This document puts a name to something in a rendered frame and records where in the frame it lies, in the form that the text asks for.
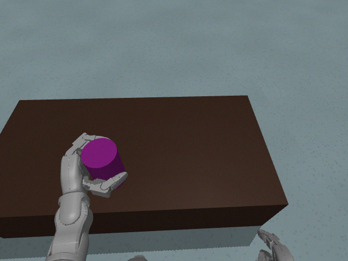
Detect right robot hand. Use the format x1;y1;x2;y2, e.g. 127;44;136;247
255;229;294;261

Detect left robot hand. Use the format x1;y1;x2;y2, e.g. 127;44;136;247
60;133;128;198

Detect left robot arm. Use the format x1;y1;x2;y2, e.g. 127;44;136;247
45;191;93;261

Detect can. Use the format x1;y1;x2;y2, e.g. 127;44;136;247
81;138;126;190

